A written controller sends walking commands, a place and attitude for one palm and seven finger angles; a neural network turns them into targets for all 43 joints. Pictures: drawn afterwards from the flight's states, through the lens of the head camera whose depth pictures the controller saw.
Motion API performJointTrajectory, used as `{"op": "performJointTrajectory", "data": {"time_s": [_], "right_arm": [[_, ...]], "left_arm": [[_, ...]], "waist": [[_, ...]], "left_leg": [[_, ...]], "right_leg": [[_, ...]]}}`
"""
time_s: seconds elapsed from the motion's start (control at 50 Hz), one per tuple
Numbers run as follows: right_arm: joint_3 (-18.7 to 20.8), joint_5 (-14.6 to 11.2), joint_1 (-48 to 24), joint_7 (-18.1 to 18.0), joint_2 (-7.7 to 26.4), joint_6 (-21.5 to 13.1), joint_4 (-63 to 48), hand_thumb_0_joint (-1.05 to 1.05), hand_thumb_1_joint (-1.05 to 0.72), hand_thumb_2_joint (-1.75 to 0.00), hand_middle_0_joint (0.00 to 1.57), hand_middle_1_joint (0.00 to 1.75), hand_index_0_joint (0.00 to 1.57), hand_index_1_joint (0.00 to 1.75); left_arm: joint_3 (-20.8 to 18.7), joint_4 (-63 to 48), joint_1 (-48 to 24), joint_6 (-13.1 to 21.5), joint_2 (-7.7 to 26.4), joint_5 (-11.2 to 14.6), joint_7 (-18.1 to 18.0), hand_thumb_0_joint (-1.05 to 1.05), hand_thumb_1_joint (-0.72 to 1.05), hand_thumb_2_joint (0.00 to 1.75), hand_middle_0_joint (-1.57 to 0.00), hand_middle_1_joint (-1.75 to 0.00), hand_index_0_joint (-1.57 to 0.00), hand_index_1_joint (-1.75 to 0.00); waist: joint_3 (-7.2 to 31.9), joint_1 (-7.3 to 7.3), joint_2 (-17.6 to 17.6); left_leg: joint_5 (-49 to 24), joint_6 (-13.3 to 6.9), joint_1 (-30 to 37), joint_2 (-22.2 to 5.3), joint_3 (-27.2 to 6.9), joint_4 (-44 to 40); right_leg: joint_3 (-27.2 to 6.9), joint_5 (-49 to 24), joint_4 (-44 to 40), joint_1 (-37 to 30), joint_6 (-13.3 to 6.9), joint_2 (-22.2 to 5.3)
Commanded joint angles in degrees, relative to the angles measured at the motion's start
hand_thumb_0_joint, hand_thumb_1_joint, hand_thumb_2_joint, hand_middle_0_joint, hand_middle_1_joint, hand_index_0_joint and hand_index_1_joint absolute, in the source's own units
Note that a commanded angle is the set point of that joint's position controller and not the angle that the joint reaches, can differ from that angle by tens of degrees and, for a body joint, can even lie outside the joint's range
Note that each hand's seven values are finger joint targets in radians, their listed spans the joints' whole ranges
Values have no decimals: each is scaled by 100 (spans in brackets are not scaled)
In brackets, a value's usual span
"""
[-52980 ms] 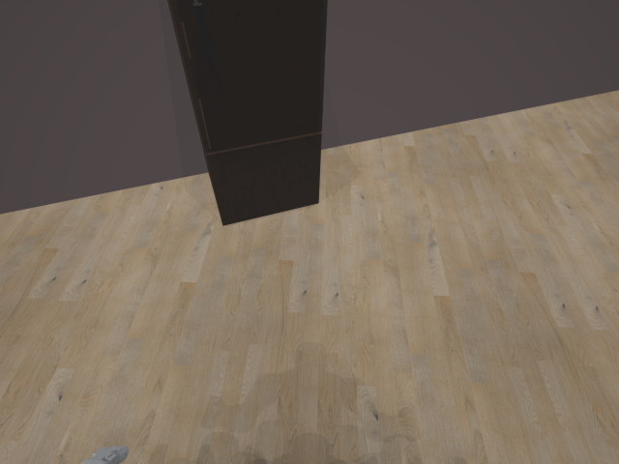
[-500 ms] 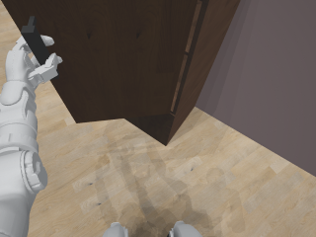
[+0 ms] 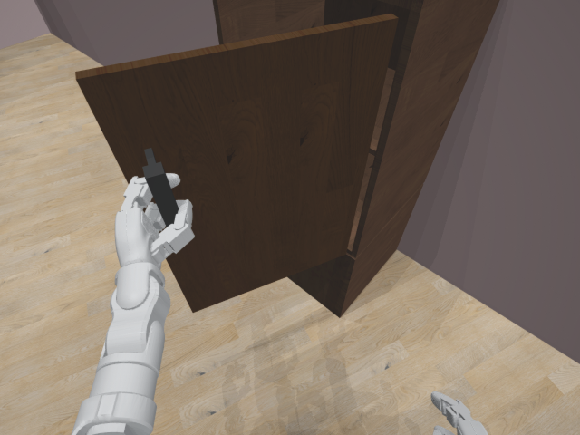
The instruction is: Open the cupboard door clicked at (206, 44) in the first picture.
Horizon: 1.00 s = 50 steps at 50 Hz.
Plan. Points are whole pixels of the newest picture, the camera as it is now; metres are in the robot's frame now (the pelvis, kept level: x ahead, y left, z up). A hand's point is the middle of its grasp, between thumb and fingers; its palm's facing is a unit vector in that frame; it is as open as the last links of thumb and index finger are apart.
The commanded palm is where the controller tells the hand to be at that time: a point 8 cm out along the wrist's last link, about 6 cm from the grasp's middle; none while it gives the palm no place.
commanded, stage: pull the door open along its arc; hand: left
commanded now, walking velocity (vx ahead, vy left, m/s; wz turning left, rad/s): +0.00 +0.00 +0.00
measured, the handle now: (165, 196) +0.42 +0.20 +0.10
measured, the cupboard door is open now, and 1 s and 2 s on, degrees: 65 85 88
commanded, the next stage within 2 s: open thumb and fingers to let go in 0.48 s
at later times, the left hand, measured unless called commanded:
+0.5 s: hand (242, 282) +0.29 +0.07 +0.10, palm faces +0.43 -0.90 +0.03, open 6.4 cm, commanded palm +0.23 +0.10 +0.10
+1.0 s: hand (242, 279) +0.29 +0.07 +0.10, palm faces +0.41 -0.91 +0.01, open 10.5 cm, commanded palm +0.24 +0.11 +0.10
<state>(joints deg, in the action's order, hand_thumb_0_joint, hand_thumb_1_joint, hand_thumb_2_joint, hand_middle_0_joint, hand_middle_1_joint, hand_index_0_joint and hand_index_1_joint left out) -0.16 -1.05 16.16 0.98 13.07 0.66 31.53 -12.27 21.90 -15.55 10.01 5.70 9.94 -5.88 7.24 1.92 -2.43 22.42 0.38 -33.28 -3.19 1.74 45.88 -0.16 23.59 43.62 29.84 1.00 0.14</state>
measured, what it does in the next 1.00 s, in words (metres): stands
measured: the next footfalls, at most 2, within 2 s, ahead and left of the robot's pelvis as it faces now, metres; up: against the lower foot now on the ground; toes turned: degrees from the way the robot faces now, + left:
none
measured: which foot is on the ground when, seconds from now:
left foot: down 0.00-1.00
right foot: down 0.00-1.00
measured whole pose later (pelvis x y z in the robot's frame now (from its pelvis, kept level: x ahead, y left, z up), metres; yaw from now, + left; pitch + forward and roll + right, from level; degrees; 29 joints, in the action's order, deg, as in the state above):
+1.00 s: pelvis -0.01 -0.02 +0.01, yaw +4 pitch +2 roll +0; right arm -1.2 3.2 8.8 -0.9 9.6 4.7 33.7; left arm 12.1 3.6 1.5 2.4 -6.0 -3.3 -31.6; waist 3.2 -0.9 -2.1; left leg 20.0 1.9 -23.5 -2.0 -1.6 41.4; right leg 3.3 23.6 41.1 19.4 -0.6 -0.8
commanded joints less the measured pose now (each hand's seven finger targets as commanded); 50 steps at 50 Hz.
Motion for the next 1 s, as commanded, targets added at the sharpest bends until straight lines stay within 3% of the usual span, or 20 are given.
{"op": "performJointTrajectory", "data": {"time_s": [0.0,0.06,0.12,0.14,0.16,0.2,0.26,0.36,0.4,0.48,0.5,0.54,0.56,0.62,0.68,0.74,0.9,0.98], "right_arm": [[267,183,-161,15,603,-216,-634,0,-90,-90,20,30,20,30],[228,277,-462,8,522,-150,-655,0,-90,-90,20,30,20,30],[221,347,-599,-59,516,-45,-638,0,-90,-90,20,30,20,30],[216,356,-661,-84,487,-25,-635,0,-90,-90,20,30,20,30],[215,385,-683,-103,463,-9,-642,0,-90,-90,20,30,20,30],[217,391,-739,-147,458,27,-617,0,-90,-90,20,30,20,30],[190,397,-913,-187,394,12,-656,0,-90,-90,20,30,20,30],[188,397,-1035,-168,324,-59,-745,0,-90,-90,20,30,20,30],[203,395,-1054,-135,310,-78,-775,0,-90,-90,20,30,20,30],[219,414,-1116,-86,265,-132,-840,0,-90,-90,20,30,20,30],[209,429,-1125,-101,276,-124,-773,0,-90,-90,20,30,20,30],[183,448,-1246,-126,239,-107,-724,0,-90,-90,20,30,20,30],[146,455,-1297,-167,243,-90,-631,0,-90,-90,20,30,20,30],[122,459,-1423,-218,199,-72,-567,0,-90,-90,20,30,20,30],[131,472,-1385,-223,181,-56,-568,0,-90,-90,20,30,20,30],[147,450,-1340,-210,186,15,-582,0,-90,-90,20,30,20,30],[113,449,-1358,-233,188,135,-620,0,-90,-90,20,30,20,30],[105,434,-1409,-225,181,198,-642,0,-90,-90,20,30,20,30]], "left_arm": [[-167,-1808,-1044,152,641,-444,-1333,0,90,90,-40,-135,-40,-135],[312,-1990,-1071,-99,121,-862,-2042,0,90,90,-40,-135,-40,-135],[754,-2017,-1130,-275,-159,-1161,-2364,0,90,90,-40,-135,-40,-135],[938,-2146,-1218,-279,-288,-1222,-2387,0,90,90,-40,-135,-40,-135],[1065,-2222,-1062,-283,-420,-1258,-2390,0,90,90,-40,-135,-40,-135],[1329,-2224,-886,-293,-608,-1279,-2333,0,90,90,-40,-135,-40,-135],[1623,-2501,-651,-239,-889,-1192,-2240,0,90,90,-40,-135,-40,-135],[2109,-3035,241,-195,-1302,-1166,-2228,0,90,90,-40,-135,-40,-135],[2279,-3218,705,-210,-1410,-1215,-2279,0,90,90,-40,-135,-40,-135],[2555,-3760,1266,-235,-1521,-1408,-2483,0,90,90,-40,-135,-40,-135],[2516,-3643,1149,-265,-1408,-1501,-2563,0,90,90,-40,-135,-40,-135],[2508,-3665,750,-283,-1385,-1571,-2707,0,90,90,-40,-135,-40,-135],[2315,-3514,283,-281,-1218,-1528,-2781,0,90,90,-40,-135,-40,-135],[2212,-3269,291,-288,-1222,-1430,-2828,0,69,81,-38,-133,-38,-133],[2388,-3208,362,-286,-1442,-1434,-2764,0,48,72,-37,-130,-37,-130],[2377,-3173,435,-311,-1431,-1431,-2685,0,27,63,-35,-128,-35,-128],[2359,-3111,271,-390,-1431,-1372,-2589,0,-29,39,-32,-122,-32,-122],[2426,-3116,101,-462,-1527,-1427,-2659,0,-50,30,-30,-120,-30,-120]], "waist": [[1513,-244,302],[1342,-214,296],[1151,-74,585],[1119,-34,507],[1208,-86,453],[1055,-10,655],[945,-88,412],[880,-174,543],[809,-207,748],[710,-216,778],[527,-177,959],[398,-151,740],[270,-109,815],[273,-203,743],[586,-212,692],[741,-233,768],[582,-221,813],[635,-214,613]], "left_leg": [[-2269,-47,1151,227,-35,-529],[-1895,-53,1152,258,-32,-602],[-1489,-84,1138,264,-37,-644],[-1465,-84,1199,266,-26,-651],[-1510,-84,1268,277,-16,-652],[-1414,-96,1304,267,-29,-672],[-1349,-93,1410,297,-12,-717],[-1440,-101,1537,313,-22,-768],[-1516,-107,1562,307,-54,-760],[-1604,-122,1602,336,-53,-693],[-1545,-133,1565,329,-83,-664],[-1338,-129,1551,362,-75,-618],[-1190,-130,1489,383,-101,-609],[-1015,-123,1532,409,-106,-653],[-1303,-130,1633,408,-99,-659],[-1485,-120,1665,380,-99,-720],[-1527,-113,1692,343,-127,-746],[-1531,-94,1696,325,-147,-769]], "right_leg": [[433,-2502,-340,-845,-169,175],[399,-2172,-458,-810,-172,99],[307,-1790,-685,-779,-150,40],[284,-1776,-727,-774,-156,21],[279,-1848,-728,-853,-173,19],[269,-1777,-864,-861,-165,0],[235,-1737,-940,-916,-178,-33],[242,-1910,-1018,-1118,-167,-79],[246,-1981,-1064,-1211,-170,-85],[197,-2190,-1073,-1221,-147,-154],[176,-2036,-1149,-1146,-150,-159],[114,-1573,-1232,-948,-168,-185],[79,-1300,-1311,-835,-154,-210],[-2,-860,-1466,-835,-167,-232],[88,-1465,-1254,-979,-171,-203],[163,-1860,-1133,-1137,-169,-181],[268,-1812,-1114,-1080,-199,-129],[340,-1658,-1001,-1002,-250,-95]]}}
